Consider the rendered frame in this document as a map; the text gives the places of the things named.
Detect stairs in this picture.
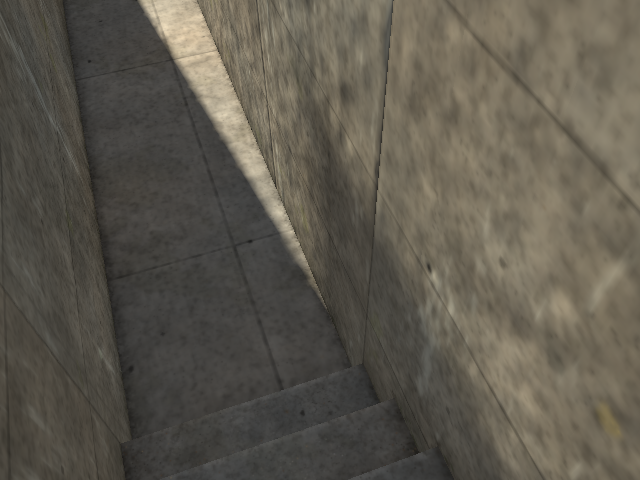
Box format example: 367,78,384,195
121,363,454,480

